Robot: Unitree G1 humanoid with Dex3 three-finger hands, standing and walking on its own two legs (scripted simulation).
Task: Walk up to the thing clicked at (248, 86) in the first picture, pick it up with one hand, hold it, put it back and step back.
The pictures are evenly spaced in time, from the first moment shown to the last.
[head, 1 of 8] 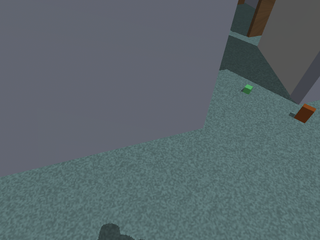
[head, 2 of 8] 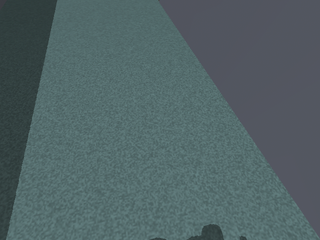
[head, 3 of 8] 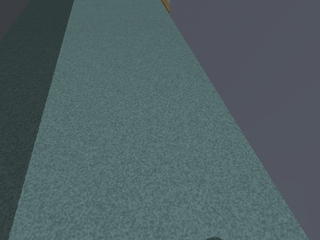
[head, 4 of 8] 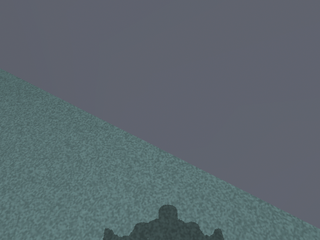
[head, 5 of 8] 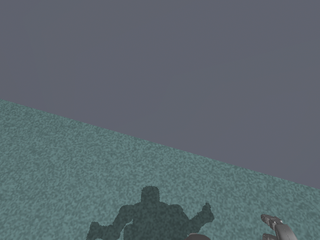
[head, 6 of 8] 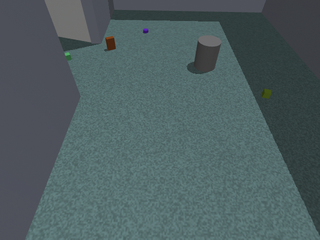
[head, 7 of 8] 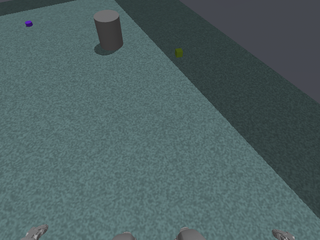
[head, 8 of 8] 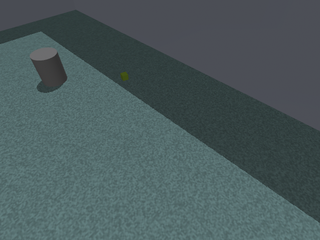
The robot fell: no
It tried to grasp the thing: no
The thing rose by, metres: 0.00
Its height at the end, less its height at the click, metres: +0.00
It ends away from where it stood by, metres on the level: 0.00
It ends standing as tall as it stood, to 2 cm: yes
